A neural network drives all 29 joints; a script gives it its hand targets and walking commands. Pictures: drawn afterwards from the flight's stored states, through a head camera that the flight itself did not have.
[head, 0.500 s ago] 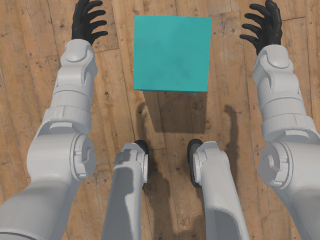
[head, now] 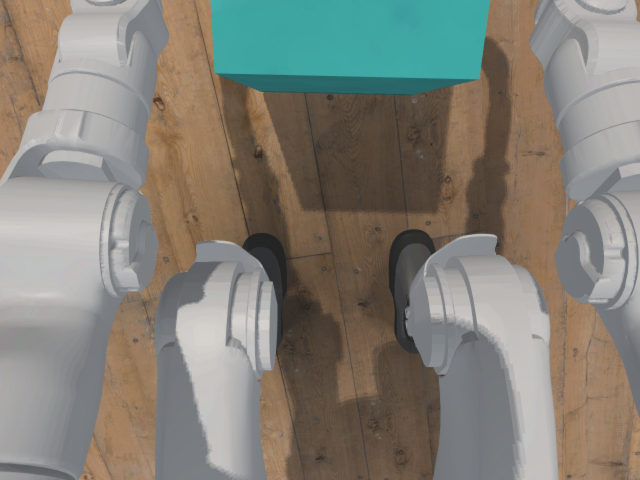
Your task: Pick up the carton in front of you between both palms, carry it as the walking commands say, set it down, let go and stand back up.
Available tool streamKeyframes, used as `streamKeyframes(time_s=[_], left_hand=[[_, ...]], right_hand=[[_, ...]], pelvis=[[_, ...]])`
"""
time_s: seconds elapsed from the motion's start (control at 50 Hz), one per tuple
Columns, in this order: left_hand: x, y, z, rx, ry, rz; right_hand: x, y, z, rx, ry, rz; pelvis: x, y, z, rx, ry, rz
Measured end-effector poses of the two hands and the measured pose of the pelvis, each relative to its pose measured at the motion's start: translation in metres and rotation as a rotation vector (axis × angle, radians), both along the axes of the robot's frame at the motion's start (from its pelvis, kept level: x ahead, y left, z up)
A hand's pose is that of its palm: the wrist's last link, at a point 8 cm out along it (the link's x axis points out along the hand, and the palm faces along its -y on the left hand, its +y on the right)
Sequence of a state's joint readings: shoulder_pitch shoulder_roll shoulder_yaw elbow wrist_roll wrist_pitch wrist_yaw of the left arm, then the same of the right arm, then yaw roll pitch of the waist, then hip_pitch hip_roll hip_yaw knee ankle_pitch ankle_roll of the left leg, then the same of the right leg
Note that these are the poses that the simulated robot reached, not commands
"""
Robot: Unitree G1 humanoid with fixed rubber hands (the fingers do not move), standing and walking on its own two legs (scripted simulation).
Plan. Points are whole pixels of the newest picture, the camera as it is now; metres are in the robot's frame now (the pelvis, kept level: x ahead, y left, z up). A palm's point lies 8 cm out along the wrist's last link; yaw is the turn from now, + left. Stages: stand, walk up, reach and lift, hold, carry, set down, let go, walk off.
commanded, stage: reach and lift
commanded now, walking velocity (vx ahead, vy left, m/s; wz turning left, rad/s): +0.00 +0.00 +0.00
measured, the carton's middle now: out of the picture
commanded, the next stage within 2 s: none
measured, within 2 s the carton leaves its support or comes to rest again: leaves its support in 0.86 s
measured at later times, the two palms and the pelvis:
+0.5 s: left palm out of the picture +0.56 +0.15 -0.18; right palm out of the picture +0.55 -0.16 -0.18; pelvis +0.00 +0.00 -0.01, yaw +0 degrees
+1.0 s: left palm out of the picture +0.55 +0.14 -0.12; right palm out of the picture +0.55 -0.16 -0.11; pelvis +0.01 +0.00 +0.00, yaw +0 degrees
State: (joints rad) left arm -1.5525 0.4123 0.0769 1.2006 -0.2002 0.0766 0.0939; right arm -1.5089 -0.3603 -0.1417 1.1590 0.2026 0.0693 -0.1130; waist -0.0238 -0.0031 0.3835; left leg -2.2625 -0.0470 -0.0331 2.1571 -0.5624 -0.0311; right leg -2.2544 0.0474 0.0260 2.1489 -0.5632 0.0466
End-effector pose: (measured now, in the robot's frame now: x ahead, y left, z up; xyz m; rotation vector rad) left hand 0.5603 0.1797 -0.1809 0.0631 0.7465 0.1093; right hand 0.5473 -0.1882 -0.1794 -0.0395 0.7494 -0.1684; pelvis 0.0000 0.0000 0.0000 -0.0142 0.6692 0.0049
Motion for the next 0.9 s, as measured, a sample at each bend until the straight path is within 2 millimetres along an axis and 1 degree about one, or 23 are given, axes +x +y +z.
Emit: streamKeyframes(time_s=[0.04,0.1,0.22,0.38,0.44,0.52,0.64,0.8,0.84,0.9], left_hand=[[0.000,-0.001,-0.007,0.001,0.000,-0.004],[0.004,-0.003,-0.010,0.002,-0.012,-0.011],[0.012,-0.013,-0.004,-0.006,-0.042,-0.020],[0.004,-0.016,-0.003,-0.010,-0.024,-0.018],[0.003,-0.020,-0.002,-0.015,-0.024,-0.030],[0.004,-0.034,-0.002,-0.026,-0.024,-0.044],[0.007,-0.036,0.001,-0.014,-0.006,-0.047],[0.006,-0.036,-0.001,-0.041,-0.002,-0.044],[0.004,-0.037,0.000,-0.042,-0.001,-0.036],[0.001,-0.042,0.011,-0.045,-0.019,-0.026]], right_hand=[[0.001,0.000,-0.007,0.000,0.000,0.000],[0.005,-0.001,-0.011,-0.001,-0.010,-0.001],[0.011,-0.001,-0.006,-0.001,-0.038,0.003],[0.005,0.006,-0.004,0.010,-0.023,0.014],[0.004,0.012,-0.003,0.019,-0.025,0.024],[0.006,0.029,-0.003,0.037,-0.027,0.048],[0.009,0.030,-0.001,0.026,-0.016,0.030],[0.007,0.029,-0.003,0.061,-0.016,0.033],[0.006,0.028,0.000,0.056,-0.013,0.034],[0.005,0.028,0.015,0.029,-0.031,-0.009]], pelvis=[[0.002,0.000,-0.004,0.001,-0.013,0.000],[0.006,0.000,-0.009,0.001,-0.023,0.002],[0.010,0.000,-0.015,0.002,-0.022,0.001],[0.006,-0.002,-0.012,0.005,-0.011,0.000],[0.003,-0.002,-0.011,0.006,-0.018,0.000],[0.000,-0.002,-0.008,0.005,-0.032,0.001],[-0.002,0.000,-0.009,0.001,-0.056,0.004],[0.006,0.001,-0.018,-0.001,-0.055,0.005],[0.008,0.001,-0.018,0.000,-0.047,0.004],[0.010,0.001,-0.016,0.002,-0.029,0.003]])
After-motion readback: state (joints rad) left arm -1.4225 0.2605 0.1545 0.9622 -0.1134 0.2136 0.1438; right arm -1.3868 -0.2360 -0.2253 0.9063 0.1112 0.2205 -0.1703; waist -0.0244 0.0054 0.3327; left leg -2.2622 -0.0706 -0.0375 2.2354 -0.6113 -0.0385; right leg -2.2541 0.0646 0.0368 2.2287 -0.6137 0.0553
